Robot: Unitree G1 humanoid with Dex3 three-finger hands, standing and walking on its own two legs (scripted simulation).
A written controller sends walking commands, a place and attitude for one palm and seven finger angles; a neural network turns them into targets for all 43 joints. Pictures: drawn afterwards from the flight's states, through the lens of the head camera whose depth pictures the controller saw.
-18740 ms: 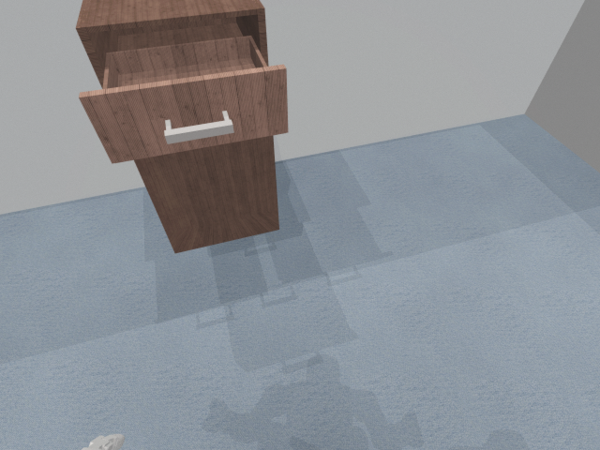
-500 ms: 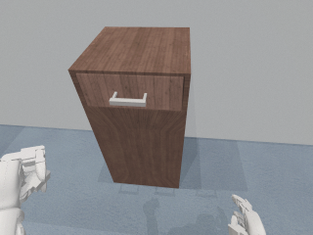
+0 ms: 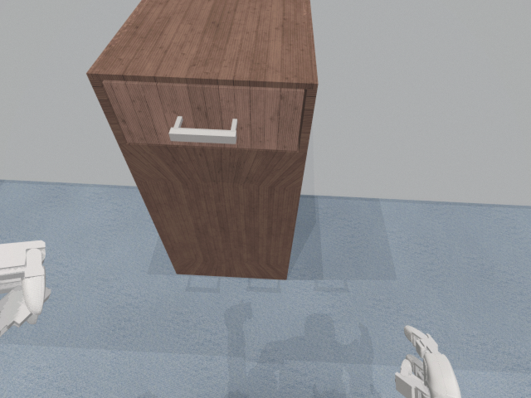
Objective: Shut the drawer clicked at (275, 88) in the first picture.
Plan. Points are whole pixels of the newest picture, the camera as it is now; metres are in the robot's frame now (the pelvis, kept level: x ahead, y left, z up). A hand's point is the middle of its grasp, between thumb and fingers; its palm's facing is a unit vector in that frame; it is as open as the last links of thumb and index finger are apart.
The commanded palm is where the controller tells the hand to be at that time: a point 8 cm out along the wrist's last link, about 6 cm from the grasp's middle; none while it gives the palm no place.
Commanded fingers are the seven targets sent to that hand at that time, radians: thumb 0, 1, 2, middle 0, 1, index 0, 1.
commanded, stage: step back with the hand held close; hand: left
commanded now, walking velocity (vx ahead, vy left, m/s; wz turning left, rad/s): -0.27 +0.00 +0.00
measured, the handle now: (205, 129) +0.61 +0.18 +0.03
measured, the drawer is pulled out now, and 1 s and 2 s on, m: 0.00 0.00 0.00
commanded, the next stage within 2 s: stop stepping back and stand still in 0.70 s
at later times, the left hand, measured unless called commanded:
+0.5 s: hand out of the picture +0.14 +0.26 +0.18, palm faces +0.38 -0.78 -0.50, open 3.2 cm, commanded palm +0.07 +0.29 +0.18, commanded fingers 0.00 0.90 0.90 -1.40 -1.60 -1.40 -1.60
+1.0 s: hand out of the picture +0.01 +0.23 +0.16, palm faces +0.41 -0.81 -0.43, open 3.2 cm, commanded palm -0.05 +0.26 +0.18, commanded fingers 0.00 0.90 0.90 -1.40 -1.60 -1.40 -1.60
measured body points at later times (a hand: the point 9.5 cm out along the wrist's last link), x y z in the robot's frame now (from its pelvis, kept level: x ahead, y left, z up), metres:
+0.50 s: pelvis -0.05 +0.01 +0.00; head -0.01 +0.04 +0.45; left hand +0.11 +0.30 +0.21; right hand +0.12 -0.22 -0.07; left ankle +0.03 +0.07 -0.73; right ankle -0.15 -0.13 -0.70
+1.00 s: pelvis -0.18 -0.02 +0.00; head -0.18 -0.02 +0.45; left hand -0.02 +0.27 +0.18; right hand -0.01 -0.28 -0.08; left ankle -0.16 +0.08 -0.74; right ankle -0.23 -0.11 -0.73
